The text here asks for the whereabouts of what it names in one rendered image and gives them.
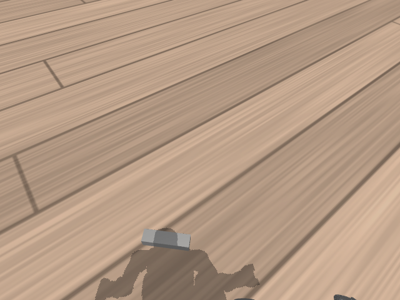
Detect carton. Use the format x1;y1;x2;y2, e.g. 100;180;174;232
141;229;191;251

